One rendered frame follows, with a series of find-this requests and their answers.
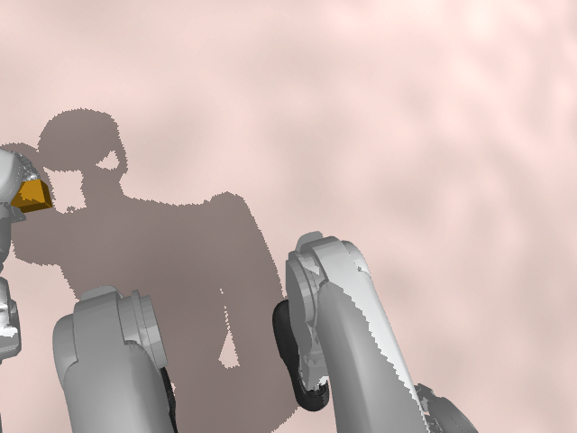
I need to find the small box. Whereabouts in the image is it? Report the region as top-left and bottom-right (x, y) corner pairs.
(11, 180), (52, 213)

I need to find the left robot arm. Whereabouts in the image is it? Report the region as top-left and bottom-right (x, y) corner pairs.
(0, 204), (22, 433)

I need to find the right robot hand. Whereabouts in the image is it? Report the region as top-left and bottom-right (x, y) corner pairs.
(414, 383), (479, 433)

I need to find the left robot foot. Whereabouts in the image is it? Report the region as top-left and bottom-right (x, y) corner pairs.
(160, 367), (178, 433)

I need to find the left robot hand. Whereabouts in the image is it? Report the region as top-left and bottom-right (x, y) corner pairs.
(0, 148), (41, 223)

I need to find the right robot foot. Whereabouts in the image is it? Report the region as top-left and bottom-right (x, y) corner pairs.
(272, 299), (329, 411)

